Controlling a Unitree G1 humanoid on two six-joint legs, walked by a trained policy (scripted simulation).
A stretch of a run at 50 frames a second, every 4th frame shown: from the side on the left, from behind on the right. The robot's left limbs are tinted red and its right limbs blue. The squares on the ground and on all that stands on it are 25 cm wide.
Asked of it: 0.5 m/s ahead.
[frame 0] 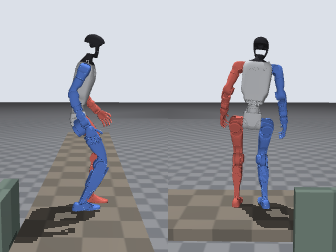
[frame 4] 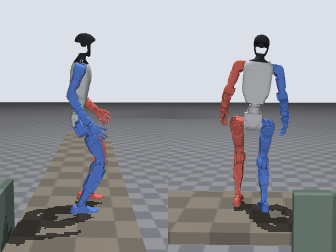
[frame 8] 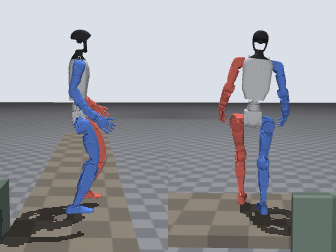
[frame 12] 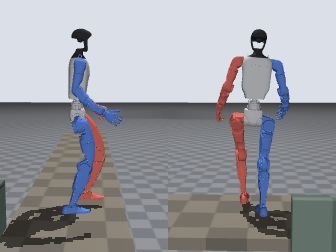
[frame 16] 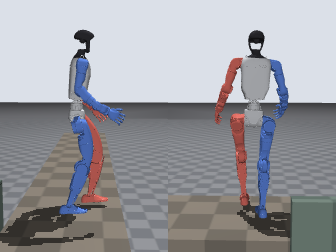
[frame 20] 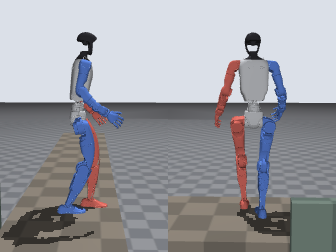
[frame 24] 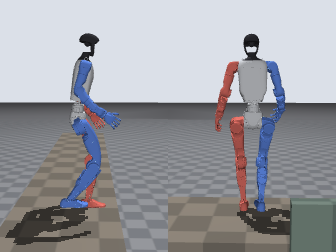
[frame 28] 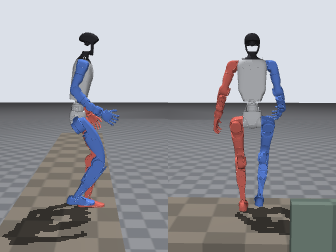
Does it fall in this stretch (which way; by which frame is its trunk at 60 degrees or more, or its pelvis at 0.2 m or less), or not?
no
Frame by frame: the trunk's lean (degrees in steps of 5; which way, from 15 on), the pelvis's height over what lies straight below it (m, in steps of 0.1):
0: 15 forward, 0.7
4: 10, 0.7
8: 5, 0.8
12: 5, 0.8
16: 5, 0.8
20: 10, 0.8
24: 10, 0.8
28: 10, 0.8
